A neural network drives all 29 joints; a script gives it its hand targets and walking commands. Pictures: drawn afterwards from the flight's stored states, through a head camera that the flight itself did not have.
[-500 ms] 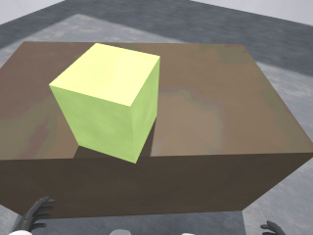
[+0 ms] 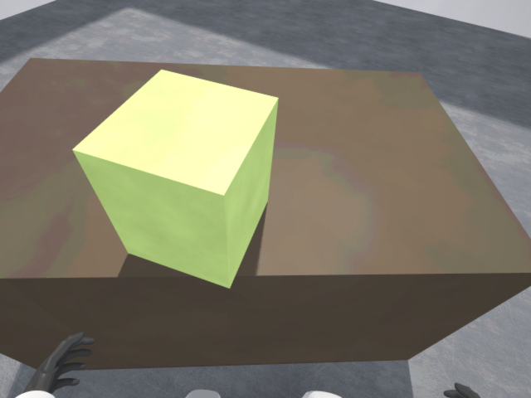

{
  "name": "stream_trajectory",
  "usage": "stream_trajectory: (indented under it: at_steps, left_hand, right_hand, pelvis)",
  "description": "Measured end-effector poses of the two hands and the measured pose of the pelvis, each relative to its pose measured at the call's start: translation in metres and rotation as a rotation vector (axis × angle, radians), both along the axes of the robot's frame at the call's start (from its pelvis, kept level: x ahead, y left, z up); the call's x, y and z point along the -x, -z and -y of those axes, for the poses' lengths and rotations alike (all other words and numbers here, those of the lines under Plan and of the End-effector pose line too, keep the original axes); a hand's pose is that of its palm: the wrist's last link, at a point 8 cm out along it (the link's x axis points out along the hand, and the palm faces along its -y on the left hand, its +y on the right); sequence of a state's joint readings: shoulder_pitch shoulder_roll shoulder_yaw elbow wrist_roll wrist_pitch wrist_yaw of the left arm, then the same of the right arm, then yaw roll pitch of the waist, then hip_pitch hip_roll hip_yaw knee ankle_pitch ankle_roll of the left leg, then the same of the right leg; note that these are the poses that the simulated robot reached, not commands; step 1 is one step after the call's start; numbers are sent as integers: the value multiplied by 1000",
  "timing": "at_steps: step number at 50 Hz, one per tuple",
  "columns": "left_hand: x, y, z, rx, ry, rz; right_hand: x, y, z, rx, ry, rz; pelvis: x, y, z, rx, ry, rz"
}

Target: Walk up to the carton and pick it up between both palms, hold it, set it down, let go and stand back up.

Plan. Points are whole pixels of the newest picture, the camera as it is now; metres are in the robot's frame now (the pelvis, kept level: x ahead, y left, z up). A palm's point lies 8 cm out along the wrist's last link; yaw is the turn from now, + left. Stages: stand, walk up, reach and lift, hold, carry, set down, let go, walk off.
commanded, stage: walk up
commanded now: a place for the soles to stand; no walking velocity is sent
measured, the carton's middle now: (196, 182) +0.43 +0.14 +0.07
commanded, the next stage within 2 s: none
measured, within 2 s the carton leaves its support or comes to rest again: neither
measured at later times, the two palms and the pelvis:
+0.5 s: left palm (33, 393) +0.13 +0.32 -0.04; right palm out of the picture +0.11 -0.30 -0.07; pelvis +0.00 +0.00 +0.00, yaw +1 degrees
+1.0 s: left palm (32, 388) +0.14 +0.33 -0.04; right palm out of the picture +0.12 -0.30 -0.07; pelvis +0.00 +0.00 +0.00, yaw +1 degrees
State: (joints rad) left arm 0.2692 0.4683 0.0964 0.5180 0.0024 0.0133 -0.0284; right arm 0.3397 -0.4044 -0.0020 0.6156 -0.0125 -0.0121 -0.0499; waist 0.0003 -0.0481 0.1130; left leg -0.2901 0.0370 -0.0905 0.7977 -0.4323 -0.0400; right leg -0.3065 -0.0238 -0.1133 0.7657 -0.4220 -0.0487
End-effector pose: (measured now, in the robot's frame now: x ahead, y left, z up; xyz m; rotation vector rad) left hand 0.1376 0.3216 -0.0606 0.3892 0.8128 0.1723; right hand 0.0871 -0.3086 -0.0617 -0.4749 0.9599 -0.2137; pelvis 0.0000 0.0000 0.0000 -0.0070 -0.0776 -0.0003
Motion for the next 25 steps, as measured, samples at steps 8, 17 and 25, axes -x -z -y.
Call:
stream_trajectory:
  at_steps: [8,17,25]
  left_hand:
    - [1,-18,6,-44,2,2]
    - [8,-18,0,-42,-17,14]
    - [7,-19,-2,-42,-14,27]
  right_hand:
    - [-24,6,2,-54,-11,53]
    - [-24,8,-3,-59,-24,61]
    - [-27,8,-6,-68,-32,61]
  pelvis:
    - [-4,-4,8,-13,-4,13]
    - [1,-2,4,-6,-17,22]
    - [2,-2,3,-7,-19,23]
